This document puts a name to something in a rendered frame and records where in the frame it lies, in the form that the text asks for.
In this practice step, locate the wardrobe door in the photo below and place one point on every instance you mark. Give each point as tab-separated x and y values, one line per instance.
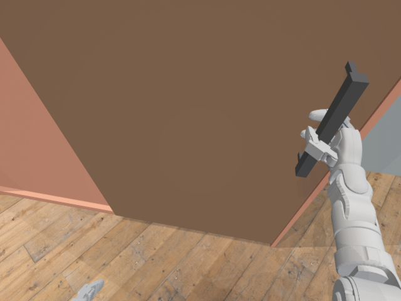
34	154
189	112

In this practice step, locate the handle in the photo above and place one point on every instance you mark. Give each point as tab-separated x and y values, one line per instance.
346	98

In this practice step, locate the right robot forearm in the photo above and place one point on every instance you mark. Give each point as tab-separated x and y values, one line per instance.
359	247

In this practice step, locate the right robot upper arm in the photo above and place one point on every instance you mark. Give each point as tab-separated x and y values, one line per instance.
349	288

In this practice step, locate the robot right hand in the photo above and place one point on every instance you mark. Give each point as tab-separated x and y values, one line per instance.
344	148

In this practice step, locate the robot left hand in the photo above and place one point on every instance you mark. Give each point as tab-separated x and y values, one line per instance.
88	291

